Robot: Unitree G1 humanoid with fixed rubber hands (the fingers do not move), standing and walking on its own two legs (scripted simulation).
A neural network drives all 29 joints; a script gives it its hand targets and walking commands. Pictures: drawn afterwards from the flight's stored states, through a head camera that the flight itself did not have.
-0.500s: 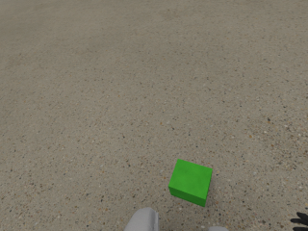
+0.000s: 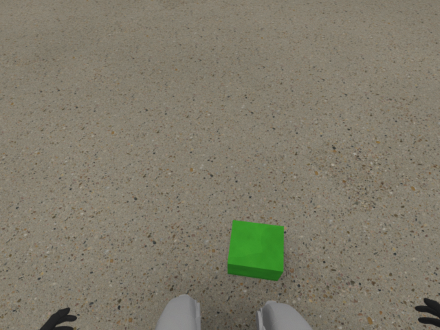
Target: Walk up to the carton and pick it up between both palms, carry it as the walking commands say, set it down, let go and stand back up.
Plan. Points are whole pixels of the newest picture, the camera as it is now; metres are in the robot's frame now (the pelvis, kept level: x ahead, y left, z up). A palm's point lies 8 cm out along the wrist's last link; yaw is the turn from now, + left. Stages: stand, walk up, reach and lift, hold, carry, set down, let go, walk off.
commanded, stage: walk up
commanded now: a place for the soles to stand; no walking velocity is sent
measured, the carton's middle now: (255, 250) +0.44 -0.09 -0.64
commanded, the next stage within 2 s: stand in 1.44 s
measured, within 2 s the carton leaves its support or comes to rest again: neither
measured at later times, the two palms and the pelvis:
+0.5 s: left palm (72, 306) +0.16 +0.31 -0.08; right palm out of the picture +0.03 -0.37 -0.06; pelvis +0.00 -0.01 +0.01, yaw -11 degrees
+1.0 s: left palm (90, 282) +0.19 +0.27 -0.05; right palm out of the picture +0.05 -0.37 -0.06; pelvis +0.01 -0.02 +0.03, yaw -9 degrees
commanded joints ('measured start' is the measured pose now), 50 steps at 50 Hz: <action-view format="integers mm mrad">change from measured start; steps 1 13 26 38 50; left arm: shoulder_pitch -55 -29 -34 -175 -245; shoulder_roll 220 160 166 164 141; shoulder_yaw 56 69 49 28 15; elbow -93 -82 41 94 140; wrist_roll -14 -20 -41 -35 -31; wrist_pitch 13 43 11 2 11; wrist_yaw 2 -32 9 9 -2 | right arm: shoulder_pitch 78 28 -49 -36 -90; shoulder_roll -145 -276 -261 -137 -129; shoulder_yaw -35 -70 -27 5 15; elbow -25 -39 -2 92 143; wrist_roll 19 -35 -19 -2 -9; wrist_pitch -59 -73 -74 -67 -61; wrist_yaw -24 -18 1 5 15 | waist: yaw -39 -21 37 -14 -17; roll -132 229 101 -84 -72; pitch -134 -90 -92 -189 -152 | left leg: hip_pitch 113 170 76 210 236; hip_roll -68 227 219 2 1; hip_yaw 24 -134 -413 -96 -98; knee -167 -494 -547 -426 -509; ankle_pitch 95 384 130 408 370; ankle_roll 50 202 183 38 29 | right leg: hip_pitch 42 -59 75 169 151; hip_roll -197 -27 -50 -141 -132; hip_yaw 299 25 46 178 168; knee -221 7 -100 -335 -438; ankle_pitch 770 -112 -1 375 245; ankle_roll -194 40 8 -58 -41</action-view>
